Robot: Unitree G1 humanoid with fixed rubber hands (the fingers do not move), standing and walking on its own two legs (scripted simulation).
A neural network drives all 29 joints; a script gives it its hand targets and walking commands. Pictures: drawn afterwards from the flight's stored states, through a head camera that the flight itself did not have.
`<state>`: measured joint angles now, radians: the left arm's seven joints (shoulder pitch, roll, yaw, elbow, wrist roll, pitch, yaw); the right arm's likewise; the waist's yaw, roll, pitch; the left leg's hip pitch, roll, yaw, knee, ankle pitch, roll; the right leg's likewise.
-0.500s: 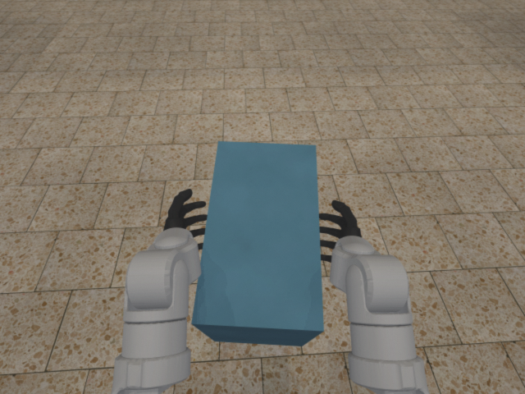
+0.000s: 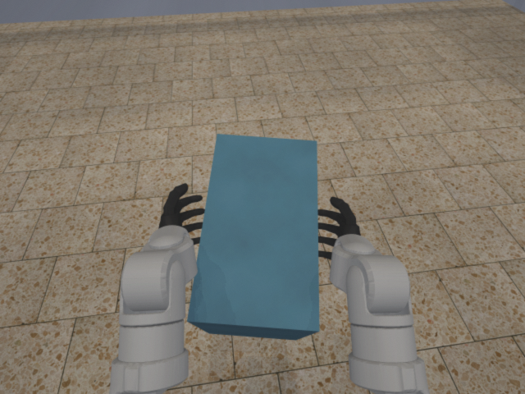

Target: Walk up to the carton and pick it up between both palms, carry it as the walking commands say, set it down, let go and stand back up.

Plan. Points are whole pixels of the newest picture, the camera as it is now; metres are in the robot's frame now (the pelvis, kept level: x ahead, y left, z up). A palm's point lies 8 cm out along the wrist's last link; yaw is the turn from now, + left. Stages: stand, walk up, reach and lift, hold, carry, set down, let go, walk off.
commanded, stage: carry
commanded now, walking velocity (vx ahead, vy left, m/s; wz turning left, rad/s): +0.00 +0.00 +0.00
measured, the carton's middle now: (259, 244) +0.36 +0.00 +0.02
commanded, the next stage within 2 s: none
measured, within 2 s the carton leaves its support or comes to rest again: neither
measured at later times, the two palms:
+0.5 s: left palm (207, 138) +0.55 +0.08 +0.10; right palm (334, 146) +0.53 -0.16 +0.08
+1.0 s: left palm (208, 98) +0.71 +0.09 +0.08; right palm (315, 102) +0.70 -0.15 +0.07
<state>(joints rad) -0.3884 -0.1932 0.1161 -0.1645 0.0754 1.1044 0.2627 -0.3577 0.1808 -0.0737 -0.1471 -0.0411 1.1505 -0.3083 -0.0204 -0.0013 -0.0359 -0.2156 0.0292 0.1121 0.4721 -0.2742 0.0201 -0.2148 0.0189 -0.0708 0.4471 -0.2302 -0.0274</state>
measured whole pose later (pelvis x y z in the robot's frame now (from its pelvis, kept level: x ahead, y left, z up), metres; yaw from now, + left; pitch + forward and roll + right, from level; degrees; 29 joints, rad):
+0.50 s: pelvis +0.24 -0.03 -0.01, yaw -1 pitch +3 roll +2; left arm -0.36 -0.18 0.11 -0.15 0.06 1.12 0.25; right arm -0.34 0.17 -0.06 -0.15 -0.04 1.17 -0.31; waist -0.02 -0.01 -0.06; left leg -0.29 -0.02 0.11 0.57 -0.30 0.05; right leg -0.21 0.00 -0.04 0.57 -0.37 -0.04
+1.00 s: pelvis +0.40 -0.02 -0.01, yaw +0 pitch +5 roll +0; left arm -0.34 -0.18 0.09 -0.15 0.04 1.12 0.28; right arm -0.33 0.17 -0.06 -0.15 -0.04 1.17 -0.32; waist -0.02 0.00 -0.06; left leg -0.31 -0.01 0.11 0.71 -0.42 0.07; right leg -0.25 -0.01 -0.06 0.56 -0.38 -0.03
